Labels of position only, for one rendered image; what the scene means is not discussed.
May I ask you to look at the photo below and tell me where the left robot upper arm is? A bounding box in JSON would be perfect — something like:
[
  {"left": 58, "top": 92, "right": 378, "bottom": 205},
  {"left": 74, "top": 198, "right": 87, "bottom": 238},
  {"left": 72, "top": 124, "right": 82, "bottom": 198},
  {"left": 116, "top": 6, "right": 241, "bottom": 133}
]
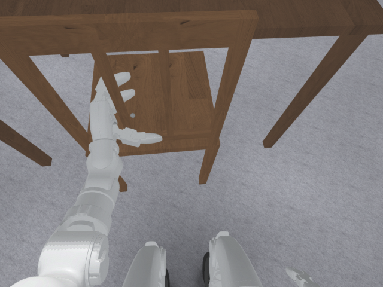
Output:
[{"left": 10, "top": 231, "right": 109, "bottom": 287}]

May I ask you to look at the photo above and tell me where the robot left hand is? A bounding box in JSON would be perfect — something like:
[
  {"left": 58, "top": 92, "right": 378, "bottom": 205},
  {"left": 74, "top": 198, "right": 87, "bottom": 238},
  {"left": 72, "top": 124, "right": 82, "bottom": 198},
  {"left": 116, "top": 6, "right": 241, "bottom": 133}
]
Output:
[{"left": 90, "top": 72, "right": 162, "bottom": 147}]

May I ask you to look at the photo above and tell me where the robot right hand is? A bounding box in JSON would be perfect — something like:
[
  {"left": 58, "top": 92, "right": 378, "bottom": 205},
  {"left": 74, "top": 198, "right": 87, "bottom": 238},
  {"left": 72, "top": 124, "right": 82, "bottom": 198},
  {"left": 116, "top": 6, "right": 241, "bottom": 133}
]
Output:
[{"left": 286, "top": 267, "right": 320, "bottom": 287}]

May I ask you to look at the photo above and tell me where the right robot thigh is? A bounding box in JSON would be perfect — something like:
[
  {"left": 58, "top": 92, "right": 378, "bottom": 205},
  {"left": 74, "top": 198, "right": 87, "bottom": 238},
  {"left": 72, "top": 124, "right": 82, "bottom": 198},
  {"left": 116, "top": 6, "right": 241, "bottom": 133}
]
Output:
[{"left": 209, "top": 236, "right": 263, "bottom": 287}]

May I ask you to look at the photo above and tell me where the robot left forearm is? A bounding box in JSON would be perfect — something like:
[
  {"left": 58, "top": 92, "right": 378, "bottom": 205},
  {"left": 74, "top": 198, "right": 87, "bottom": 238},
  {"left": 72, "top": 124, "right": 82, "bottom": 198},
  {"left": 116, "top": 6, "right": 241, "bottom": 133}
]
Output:
[{"left": 37, "top": 139, "right": 123, "bottom": 276}]

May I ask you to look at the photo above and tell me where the chair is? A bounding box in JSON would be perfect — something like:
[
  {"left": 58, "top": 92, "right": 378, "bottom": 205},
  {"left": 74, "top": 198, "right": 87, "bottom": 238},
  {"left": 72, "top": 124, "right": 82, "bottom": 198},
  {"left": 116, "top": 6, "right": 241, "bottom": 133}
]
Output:
[{"left": 0, "top": 10, "right": 259, "bottom": 192}]

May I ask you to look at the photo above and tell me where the right robot shin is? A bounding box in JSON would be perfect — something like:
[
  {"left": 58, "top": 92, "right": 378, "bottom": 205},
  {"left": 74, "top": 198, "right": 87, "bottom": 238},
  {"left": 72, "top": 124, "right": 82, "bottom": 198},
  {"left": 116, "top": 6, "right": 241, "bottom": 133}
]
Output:
[{"left": 209, "top": 231, "right": 229, "bottom": 287}]

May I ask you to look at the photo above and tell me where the table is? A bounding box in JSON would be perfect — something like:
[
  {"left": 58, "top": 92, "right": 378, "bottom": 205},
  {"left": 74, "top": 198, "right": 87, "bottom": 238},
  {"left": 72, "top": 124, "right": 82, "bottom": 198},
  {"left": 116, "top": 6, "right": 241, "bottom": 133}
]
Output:
[{"left": 0, "top": 0, "right": 383, "bottom": 167}]

